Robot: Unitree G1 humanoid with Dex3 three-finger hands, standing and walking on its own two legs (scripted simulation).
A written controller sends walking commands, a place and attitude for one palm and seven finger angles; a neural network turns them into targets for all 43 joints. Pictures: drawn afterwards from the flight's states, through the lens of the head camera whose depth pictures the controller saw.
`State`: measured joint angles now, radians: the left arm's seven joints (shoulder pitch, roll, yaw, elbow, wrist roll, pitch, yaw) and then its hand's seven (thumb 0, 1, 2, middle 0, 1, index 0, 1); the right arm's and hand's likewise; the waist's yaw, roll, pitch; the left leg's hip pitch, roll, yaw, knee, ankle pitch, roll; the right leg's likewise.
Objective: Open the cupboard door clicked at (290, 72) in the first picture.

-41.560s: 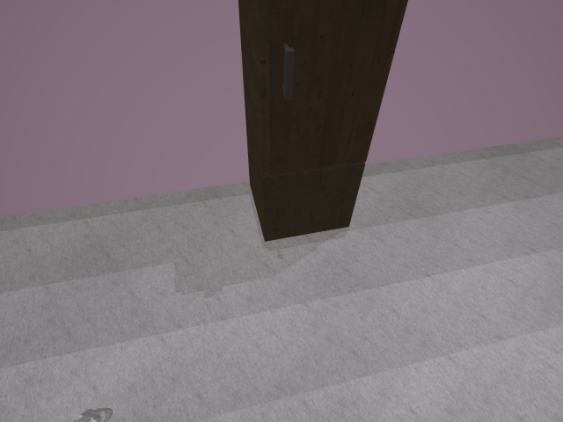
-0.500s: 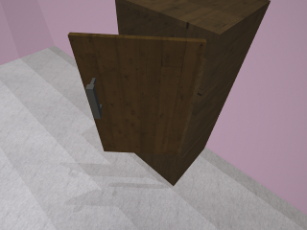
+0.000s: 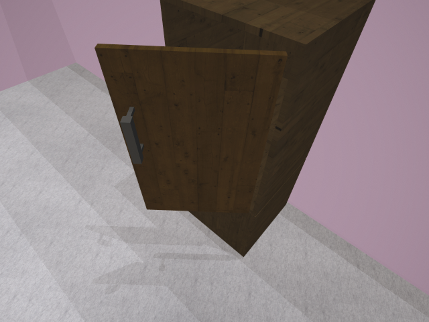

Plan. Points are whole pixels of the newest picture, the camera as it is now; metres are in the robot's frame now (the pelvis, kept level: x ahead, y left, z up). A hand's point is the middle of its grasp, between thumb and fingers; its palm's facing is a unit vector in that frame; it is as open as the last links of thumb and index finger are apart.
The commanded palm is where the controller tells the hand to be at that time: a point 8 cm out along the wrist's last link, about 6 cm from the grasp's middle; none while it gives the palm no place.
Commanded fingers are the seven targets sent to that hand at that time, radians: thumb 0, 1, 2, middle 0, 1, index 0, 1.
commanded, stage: raise the hand with hooked fingers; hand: left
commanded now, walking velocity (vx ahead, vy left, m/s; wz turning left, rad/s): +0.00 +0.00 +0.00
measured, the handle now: (134, 135) +0.50 +0.23 +0.04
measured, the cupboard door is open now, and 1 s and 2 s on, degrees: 40 40 40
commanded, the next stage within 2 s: none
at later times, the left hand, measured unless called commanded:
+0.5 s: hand out of the picture +0.13 +0.22 -0.04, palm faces +0.18 -0.98 -0.05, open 9.2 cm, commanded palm +0.13 +0.27 -0.03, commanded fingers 0.00 0.27 0.63 -0.25 -0.70 -0.25 -0.70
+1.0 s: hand (78, 273) +0.20 +0.26 +0.00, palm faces +0.04 -1.00 -0.06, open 12.2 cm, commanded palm +0.17 +0.31 +0.01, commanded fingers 0.00 -0.31 0.38 -0.29 -1.08 -0.29 -1.08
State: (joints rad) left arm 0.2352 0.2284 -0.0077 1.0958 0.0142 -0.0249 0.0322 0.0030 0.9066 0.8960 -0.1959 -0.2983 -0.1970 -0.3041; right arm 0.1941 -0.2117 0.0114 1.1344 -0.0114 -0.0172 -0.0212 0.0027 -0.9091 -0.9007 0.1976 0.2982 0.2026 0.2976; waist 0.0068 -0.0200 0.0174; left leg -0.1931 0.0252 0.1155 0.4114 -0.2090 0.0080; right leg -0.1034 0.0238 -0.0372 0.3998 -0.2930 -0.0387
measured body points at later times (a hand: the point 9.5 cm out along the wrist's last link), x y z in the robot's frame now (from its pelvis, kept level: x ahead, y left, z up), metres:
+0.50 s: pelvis -0.05 -0.02 -0.08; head -0.01 -0.01 +0.37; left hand +0.11 +0.27 -0.04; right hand +0.17 -0.25 -0.14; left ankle +0.00 +0.11 -0.74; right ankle -0.05 -0.09 -0.74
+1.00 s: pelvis -0.04 +0.01 -0.06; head +0.02 +0.02 +0.39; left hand +0.19 +0.31 +0.00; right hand +0.12 -0.24 -0.14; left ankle +0.00 +0.11 -0.74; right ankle -0.05 -0.09 -0.74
